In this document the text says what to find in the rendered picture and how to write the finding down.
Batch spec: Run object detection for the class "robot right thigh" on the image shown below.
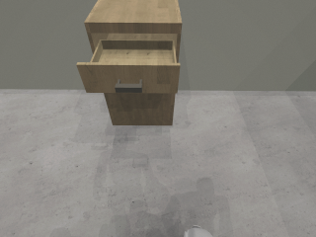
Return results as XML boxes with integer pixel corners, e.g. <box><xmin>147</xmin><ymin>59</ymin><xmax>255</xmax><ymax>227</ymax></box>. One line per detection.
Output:
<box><xmin>184</xmin><ymin>227</ymin><xmax>212</xmax><ymax>237</ymax></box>

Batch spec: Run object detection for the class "drawer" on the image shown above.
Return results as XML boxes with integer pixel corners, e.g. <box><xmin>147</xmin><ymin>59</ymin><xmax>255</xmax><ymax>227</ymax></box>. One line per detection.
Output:
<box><xmin>76</xmin><ymin>39</ymin><xmax>181</xmax><ymax>94</ymax></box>

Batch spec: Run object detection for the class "cabinet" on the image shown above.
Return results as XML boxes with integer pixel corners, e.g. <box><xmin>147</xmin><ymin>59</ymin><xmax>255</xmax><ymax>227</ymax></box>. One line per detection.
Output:
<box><xmin>84</xmin><ymin>0</ymin><xmax>183</xmax><ymax>126</ymax></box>

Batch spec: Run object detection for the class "handle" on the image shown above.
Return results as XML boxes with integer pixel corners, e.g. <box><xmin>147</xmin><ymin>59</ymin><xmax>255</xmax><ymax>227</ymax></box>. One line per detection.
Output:
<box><xmin>115</xmin><ymin>79</ymin><xmax>142</xmax><ymax>93</ymax></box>

